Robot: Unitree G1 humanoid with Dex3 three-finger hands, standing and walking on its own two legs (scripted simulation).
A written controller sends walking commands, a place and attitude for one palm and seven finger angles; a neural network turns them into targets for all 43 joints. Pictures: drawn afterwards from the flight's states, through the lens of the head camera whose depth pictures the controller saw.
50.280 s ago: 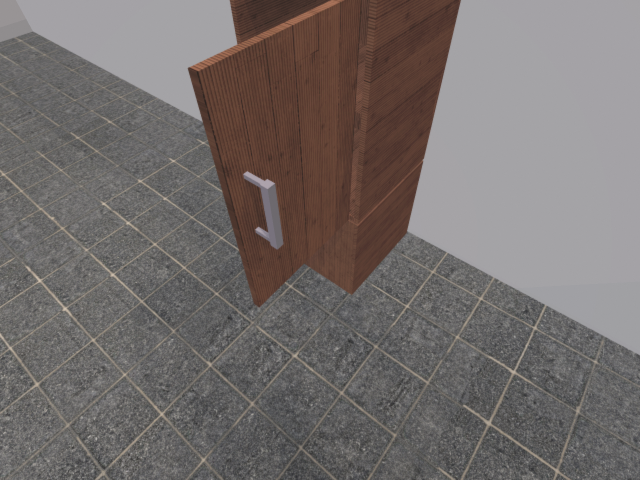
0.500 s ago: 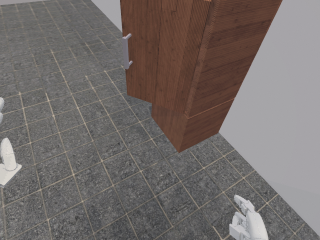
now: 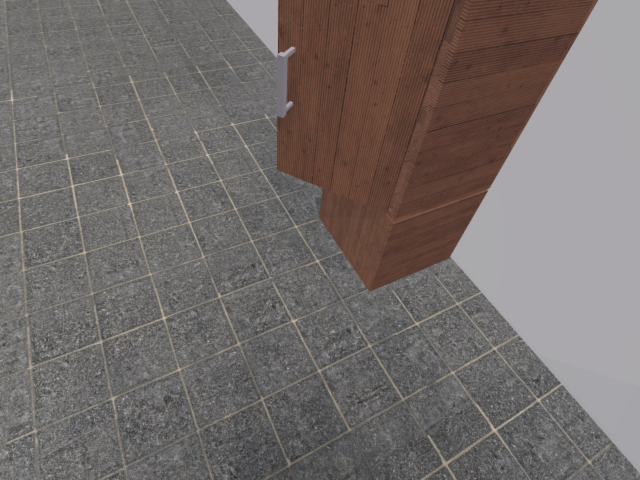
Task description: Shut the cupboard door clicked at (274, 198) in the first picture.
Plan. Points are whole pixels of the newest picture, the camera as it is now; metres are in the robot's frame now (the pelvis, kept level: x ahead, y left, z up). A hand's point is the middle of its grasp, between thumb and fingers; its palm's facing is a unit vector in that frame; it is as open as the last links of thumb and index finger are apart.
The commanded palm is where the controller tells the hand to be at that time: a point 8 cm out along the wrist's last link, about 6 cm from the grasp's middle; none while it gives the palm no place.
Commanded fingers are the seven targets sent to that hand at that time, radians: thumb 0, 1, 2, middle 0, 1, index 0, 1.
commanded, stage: let the arm hang, fingers relaxed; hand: left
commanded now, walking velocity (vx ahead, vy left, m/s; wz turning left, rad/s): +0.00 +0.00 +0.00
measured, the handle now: (286, 83) +0.98 +0.13 -0.02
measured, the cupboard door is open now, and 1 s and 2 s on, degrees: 37 37 37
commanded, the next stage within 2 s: look to check the result in 0.70 s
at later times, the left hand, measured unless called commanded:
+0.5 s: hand out of the picture +0.04 +0.23 -0.16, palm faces -0.02 -0.97 -0.26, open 7.4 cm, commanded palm none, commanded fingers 0.00 0.90 0.90 -0.20 -0.30 -0.20 -0.30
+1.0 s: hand out of the picture +0.10 +0.24 -0.15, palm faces -0.03 -0.95 -0.32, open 7.4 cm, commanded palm none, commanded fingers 0.00 0.90 0.90 -0.20 -0.30 -0.20 -0.30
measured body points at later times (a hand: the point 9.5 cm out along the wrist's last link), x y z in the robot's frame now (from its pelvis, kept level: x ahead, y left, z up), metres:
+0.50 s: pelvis +0.00 +0.01 +0.01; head +0.00 +0.02 +0.46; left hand +0.04 +0.28 -0.14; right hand +0.03 -0.25 -0.14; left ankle +0.05 +0.10 -0.73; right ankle +0.01 -0.11 -0.73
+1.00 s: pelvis +0.04 +0.00 +0.01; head +0.05 +0.00 +0.46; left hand +0.10 +0.29 -0.13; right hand +0.10 -0.28 -0.13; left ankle +0.05 +0.10 -0.73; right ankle +0.01 -0.11 -0.73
